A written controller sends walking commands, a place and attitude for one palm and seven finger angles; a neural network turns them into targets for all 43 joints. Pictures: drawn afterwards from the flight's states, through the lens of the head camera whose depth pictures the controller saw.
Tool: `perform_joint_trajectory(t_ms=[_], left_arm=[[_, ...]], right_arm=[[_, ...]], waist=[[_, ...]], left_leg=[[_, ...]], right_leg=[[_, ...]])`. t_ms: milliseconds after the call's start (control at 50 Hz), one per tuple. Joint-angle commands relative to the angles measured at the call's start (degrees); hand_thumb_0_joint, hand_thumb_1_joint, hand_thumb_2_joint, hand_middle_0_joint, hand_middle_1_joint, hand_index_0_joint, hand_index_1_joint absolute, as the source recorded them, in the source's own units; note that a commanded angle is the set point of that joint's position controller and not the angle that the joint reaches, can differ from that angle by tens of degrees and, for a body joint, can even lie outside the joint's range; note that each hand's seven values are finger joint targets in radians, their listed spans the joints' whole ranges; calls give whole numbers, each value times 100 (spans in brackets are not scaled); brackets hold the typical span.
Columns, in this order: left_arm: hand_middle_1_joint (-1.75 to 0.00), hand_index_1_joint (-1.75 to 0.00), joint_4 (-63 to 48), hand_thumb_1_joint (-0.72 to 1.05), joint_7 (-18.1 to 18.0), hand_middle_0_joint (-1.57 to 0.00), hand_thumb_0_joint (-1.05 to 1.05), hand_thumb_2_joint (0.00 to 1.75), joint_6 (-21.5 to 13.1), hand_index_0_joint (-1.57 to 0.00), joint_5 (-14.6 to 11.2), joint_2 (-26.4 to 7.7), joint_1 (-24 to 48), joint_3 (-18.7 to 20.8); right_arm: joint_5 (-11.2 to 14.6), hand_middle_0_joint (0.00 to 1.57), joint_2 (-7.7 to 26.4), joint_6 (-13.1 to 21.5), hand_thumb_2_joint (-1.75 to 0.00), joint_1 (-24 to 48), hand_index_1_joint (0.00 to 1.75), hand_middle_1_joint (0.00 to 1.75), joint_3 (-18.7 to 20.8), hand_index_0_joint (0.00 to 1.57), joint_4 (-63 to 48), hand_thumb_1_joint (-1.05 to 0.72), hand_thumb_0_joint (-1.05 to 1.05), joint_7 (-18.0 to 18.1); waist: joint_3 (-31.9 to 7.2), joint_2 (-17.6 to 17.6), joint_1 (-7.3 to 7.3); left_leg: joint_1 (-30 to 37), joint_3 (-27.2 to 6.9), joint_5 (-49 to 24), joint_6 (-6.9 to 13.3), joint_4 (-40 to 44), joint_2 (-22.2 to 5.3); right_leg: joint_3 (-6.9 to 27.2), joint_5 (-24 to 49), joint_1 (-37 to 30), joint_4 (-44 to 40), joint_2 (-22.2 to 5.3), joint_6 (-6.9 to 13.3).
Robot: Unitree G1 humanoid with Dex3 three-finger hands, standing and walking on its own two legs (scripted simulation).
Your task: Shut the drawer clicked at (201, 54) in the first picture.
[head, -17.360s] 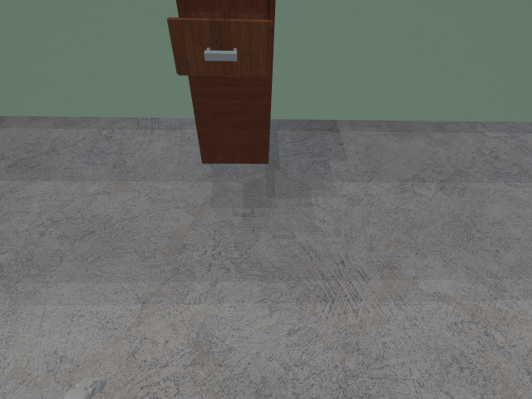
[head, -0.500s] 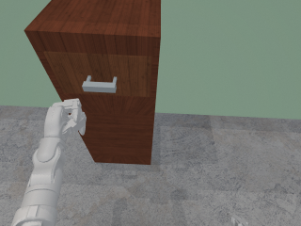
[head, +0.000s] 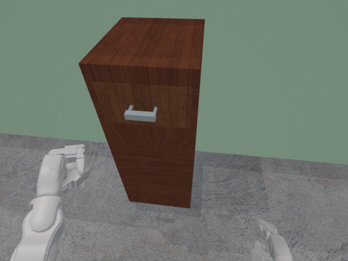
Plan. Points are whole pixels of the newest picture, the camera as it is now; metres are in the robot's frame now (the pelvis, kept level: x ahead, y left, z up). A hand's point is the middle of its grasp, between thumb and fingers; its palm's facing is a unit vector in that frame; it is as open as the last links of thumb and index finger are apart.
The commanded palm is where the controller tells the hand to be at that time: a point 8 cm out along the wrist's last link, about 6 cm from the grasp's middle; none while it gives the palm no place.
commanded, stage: draw the hand back to the body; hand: left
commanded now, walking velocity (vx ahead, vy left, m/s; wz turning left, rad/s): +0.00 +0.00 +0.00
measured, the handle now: (141, 112) +0.58 +0.17 +0.00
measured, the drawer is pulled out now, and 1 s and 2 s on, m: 0.00 0.00 0.00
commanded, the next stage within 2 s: step back with the hand held close in 0.54 s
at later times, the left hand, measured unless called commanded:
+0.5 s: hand (45, 190) +0.19 +0.23 +0.17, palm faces +0.39 -0.83 -0.40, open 3.3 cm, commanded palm +0.15 +0.27 +0.18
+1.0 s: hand (57, 191) +0.20 +0.23 +0.14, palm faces +0.21 -0.85 -0.48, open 3.3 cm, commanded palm +0.14 +0.28 +0.18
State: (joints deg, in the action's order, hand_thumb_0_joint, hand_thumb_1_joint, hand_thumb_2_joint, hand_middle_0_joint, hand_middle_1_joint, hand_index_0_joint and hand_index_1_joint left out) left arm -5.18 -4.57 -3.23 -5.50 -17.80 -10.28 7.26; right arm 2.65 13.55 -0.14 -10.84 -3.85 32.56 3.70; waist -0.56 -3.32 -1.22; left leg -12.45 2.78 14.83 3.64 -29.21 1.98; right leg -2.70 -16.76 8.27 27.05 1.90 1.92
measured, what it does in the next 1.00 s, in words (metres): stands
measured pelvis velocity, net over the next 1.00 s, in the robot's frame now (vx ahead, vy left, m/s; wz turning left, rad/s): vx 0.00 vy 0.01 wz -0.03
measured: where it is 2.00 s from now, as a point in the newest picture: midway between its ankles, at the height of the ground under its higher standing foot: outside the picture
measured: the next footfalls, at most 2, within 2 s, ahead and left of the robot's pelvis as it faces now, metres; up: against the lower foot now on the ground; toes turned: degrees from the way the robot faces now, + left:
right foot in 1.90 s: -0.19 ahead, -0.06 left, +0.00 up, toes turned -2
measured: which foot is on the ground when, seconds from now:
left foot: down 0.00-1.00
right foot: down 0.00-1.00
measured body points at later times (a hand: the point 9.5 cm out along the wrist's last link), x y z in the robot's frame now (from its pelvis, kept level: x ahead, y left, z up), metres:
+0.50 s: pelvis +0.02 -0.01 +0.00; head -0.01 -0.04 +0.45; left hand +0.16 +0.27 +0.19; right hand +0.21 -0.23 -0.08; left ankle +0.01 +0.08 -0.74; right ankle -0.02 -0.10 -0.74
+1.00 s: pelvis +0.00 +0.01 +0.00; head +0.03 +0.00 +0.45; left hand +0.19 +0.28 +0.16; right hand +0.17 -0.25 -0.08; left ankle +0.01 +0.08 -0.74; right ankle -0.02 -0.10 -0.74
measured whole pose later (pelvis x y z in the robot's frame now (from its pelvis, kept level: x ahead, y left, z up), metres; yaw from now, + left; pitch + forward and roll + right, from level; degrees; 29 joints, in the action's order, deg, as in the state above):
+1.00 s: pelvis +0.00 +0.01 +0.00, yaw -2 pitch +1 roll -1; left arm -30.0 -4.9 -8.6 -3.4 -22.3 -36.5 18.2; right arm 1.4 14.3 -2.5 -10.2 1.3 30.7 3.2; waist 2.1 -1.5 0.6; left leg -14.9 4.7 13.5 4.2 -27.2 1.7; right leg -0.8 -15.0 11.6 25.6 2.1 1.1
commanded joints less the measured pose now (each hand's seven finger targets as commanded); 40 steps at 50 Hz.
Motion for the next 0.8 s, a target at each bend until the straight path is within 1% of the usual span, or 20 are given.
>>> perform_joint_trajectory(t_ms=[0,80,120,140,180,200,240,280,320,360,380,420,480,520,560,620,640,660,700,780], left_arm=[[-160,-160,-1807,90,-128,-140,0,90,-427,-140,4,-934,601,641],[-160,-160,-2061,90,-120,-140,0,90,-430,-140,-14,-921,-91,831],[-160,-160,-2257,90,-116,-140,0,90,-474,-140,-5,-1072,-316,1024],[-160,-160,-2495,90,-114,-140,0,90,-497,-140,-28,-984,-506,983],[-160,-160,-2829,90,-141,-140,0,90,-547,-140,-24,-1115,-819,1194],[-160,-160,-2955,90,-154,-140,0,90,-572,-140,-13,-1182,-971,1291],[-160,-160,-3228,90,-165,-140,0,90,-573,-140,-38,-1149,-1307,1315],[-160,-160,-3413,90,-188,-140,0,90,-603,-140,-30,-1180,-1538,1418],[-160,-160,-3470,90,-203,-140,0,90,-617,-140,-14,-1310,-1767,1622],[-160,-160,-3438,90,-204,-140,0,90,-615,-140,-21,-1189,-1864,1556],[-160,-160,-3189,90,-191,-140,0,90,-589,-140,-29,-1008,-1908,1441],[-160,-160,-2934,90,-172,-140,0,90,-569,-140,4,-908,-1763,1351],[-160,-160,-3006,90,-202,-140,0,90,-599,-140,4,-919,-1563,1329],[-160,-160,-3207,90,-228,-140,0,90,-637,-140,35,-1143,-1469,1483],[-160,-160,-3513,90,-262,-140,0,90,-656,-140,35,-1175,-1462,1483],[-160,-160,-3559,90,-294,-140,0,90,-609,-140,42,-1285,-1630,1595],[-160,-160,-3530,90,-292,-140,0,90,-593,-140,9,-1155,-1744,1516],[-160,-160,-4331,90,-321,-140,0,90,-934,-140,54,-2209,-545,2554],[-160,-160,-3217,90,-240,-140,0,90,-987,-140,119,-1472,-1566,2063],[-160,-160,-2746,90,-143,-140,0,90,-946,-140,156,-989,-2315,1713]], right_arm=[[-81,20,649,394,-90,773,30,30,289,20,-856,-90,0,-16],[-111,20,632,431,-90,811,30,30,342,20,-798,-90,0,-52],[-130,20,655,475,-90,838,30,30,362,20,-774,-90,0,-61],[-128,20,623,498,-90,838,30,30,384,20,-804,-90,0,-68],[-145,20,615,556,-90,808,30,30,399,20,-797,-90,0,-80],[-141,20,614,581,-90,804,30,30,403,20,-786,-90,0,-88],[-135,20,603,640,-90,778,30,30,422,20,-813,-90,0,-90],[-124,20,591,697,-90,763,30,30,437,20,-803,-90,0,-88],[-128,20,621,750,-90,753,30,30,453,20,-771,-90,0,-80],[-123,20,600,763,-90,713,30,30,470,20,-763,-90,0,-65],[-131,20,583,748,-90,713,30,30,488,20,-731,-90,0,-57],[-123,20,640,713,-90,680,30,30,512,20,-677,-90,0,-42],[-132,20,626,699,-90,662,30,30,518,20,-705,-90,0,-8],[-151,20,652,737,-90,676,30,30,509,20,-701,-90,0,14],[-161,20,620,787,-90,677,30,30,482,20,-754,-90,0,11],[-172,20,602,839,-90,716,30,30,467,20,-748,-90,0,14],[-177,20,562,840,-90,698,30,30,463,20,-749,-90,0,16],[-168,20,720,708,-90,652,30,30,523,20,-952,-90,0,-25],[-199,20,607,555,-90,613,30,30,550,20,-745,-90,0,-52],[-188,20,683,273,-90,556,30,30,659,20,-818,-90,0,-119]], waist=[[-572,27,-35],[-279,175,-60],[-209,249,-105],[-246,68,-88],[-409,-33,-138],[-451,58,-164],[-445,-180,-157],[-359,-151,-161],[-255,-75,-207],[-199,119,-170],[55,370,-125],[330,420,-76],[188,274,-72],[-101,102,-146],[-472,-90,-190],[-490,-97,-239],[-456,-14,-217],[-39,43,-10],[108,511,69],[-279,310,89]], left_leg=[[824,-603,-739,-160,788,-360],[779,-517,-793,-146,841,-367],[792,-501,-776,-127,849,-345],[819,-448,-806,-117,825,-342],[869,-437,-1048,-117,778,-327],[887,-441,-1148,-122,754,-323],[896,-435,-1213,-145,736,-340],[887,-422,-1269,-153,697,-350],[850,-459,-1279,-163,681,-351],[823,-413,-1258,-139,647,-346],[760,-395,-1161,-122,638,-348],[758,-385,-970,-100,628,-342],[761,-401,-807,-82,647,-326],[863,-389,-935,-71,616,-302],[947,-409,-1187,-86,593,-303],[945,-390,-1536,-102,524,-298],[897,-388,-1644,-102,520,-305],[516,-564,-1216,32,328,-436],[495,-537,-1204,14,162,-434],[551,-511,-2082,34,282,-604]], right_leg=[[289,869,101,-672,-164,42],[315,897,2,-801,-178,25],[334,859,21,-915,-171,13],[361,920,-39,-879,-207,15],[350,1161,-168,-832,-220,23],[339,1244,-173,-837,-210,16],[346,1300,-204,-800,-221,18],[338,1353,-136,-801,-210,13],[337,1340,-60,-866,-177,21],[338,1389,-14,-815,-197,-2],[334,1305,113,-846,-193,-19],[367,1051,369,-990,-182,-29],[362,903,282,-913,-234,-39],[402,1038,154,-914,-248,-28],[393,1324,-89,-782,-275,-9],[403,1732,-167,-752,-260,-5],[387,1885,-234,-684,-273,-8],[1154,2472,150,-946,-630,-91],[1162,2917,277,-897,-832,-92],[784,3038,103,-556,-704,-281]])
